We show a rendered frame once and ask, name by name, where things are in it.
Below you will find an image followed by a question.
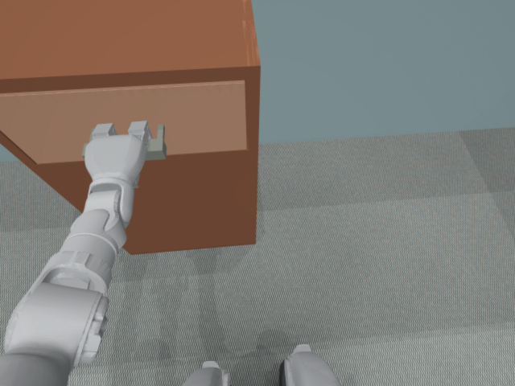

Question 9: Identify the handle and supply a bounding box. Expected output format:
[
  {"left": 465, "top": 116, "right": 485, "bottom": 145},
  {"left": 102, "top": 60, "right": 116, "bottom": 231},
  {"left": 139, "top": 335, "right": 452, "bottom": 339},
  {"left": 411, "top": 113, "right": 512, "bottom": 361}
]
[{"left": 82, "top": 124, "right": 167, "bottom": 161}]

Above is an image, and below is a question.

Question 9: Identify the robot left forearm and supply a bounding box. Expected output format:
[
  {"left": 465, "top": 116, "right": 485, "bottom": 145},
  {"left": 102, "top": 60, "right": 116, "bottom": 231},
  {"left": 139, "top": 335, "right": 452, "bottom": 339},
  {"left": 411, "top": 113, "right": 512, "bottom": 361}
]
[{"left": 4, "top": 178, "right": 134, "bottom": 353}]

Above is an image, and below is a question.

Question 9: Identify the cabinet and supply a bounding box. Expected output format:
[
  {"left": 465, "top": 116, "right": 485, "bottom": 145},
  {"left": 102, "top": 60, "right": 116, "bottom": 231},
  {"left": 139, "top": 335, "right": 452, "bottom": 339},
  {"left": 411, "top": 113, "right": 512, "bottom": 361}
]
[{"left": 0, "top": 0, "right": 261, "bottom": 255}]

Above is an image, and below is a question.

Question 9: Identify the robot right thigh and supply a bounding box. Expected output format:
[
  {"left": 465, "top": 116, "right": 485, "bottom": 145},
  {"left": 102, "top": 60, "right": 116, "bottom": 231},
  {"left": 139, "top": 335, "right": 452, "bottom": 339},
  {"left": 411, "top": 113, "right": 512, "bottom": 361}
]
[{"left": 284, "top": 351, "right": 342, "bottom": 386}]

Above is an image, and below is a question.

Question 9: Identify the left robot upper arm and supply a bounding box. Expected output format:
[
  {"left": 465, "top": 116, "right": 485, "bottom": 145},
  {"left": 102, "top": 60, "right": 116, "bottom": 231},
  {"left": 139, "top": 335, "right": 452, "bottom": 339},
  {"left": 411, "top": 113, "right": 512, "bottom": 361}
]
[{"left": 0, "top": 282, "right": 109, "bottom": 386}]

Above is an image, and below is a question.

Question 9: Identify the left robot hand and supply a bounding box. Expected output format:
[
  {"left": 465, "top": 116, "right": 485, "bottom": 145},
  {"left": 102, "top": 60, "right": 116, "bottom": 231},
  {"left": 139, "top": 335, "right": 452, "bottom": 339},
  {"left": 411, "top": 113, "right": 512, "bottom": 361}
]
[{"left": 84, "top": 121, "right": 153, "bottom": 188}]

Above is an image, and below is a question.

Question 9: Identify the robot left shin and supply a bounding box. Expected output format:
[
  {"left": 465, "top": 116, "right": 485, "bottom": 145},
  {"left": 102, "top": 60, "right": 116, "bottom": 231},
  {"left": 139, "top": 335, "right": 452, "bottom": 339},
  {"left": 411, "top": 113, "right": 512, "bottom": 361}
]
[{"left": 202, "top": 361, "right": 220, "bottom": 368}]

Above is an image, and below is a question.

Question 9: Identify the drawer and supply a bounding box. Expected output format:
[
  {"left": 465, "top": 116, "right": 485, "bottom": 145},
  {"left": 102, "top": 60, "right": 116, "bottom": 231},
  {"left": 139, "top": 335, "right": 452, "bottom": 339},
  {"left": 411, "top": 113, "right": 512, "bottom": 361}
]
[{"left": 0, "top": 80, "right": 247, "bottom": 164}]

